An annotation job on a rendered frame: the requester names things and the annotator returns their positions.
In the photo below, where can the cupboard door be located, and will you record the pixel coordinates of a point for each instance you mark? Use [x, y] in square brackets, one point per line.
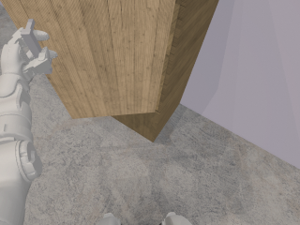
[111, 53]

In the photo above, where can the handle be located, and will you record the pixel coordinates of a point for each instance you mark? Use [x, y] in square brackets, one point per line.
[32, 43]

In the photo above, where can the robot left shin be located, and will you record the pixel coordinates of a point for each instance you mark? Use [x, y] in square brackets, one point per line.
[108, 215]

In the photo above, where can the left robot hand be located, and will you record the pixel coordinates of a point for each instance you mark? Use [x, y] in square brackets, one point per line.
[14, 60]

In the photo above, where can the robot left forearm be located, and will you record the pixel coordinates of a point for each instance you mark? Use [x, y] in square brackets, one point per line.
[15, 111]

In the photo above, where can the robot left upper arm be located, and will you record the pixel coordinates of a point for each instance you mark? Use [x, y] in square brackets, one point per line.
[20, 164]

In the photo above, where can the right robot thigh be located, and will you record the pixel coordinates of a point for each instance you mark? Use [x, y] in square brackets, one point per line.
[175, 220]

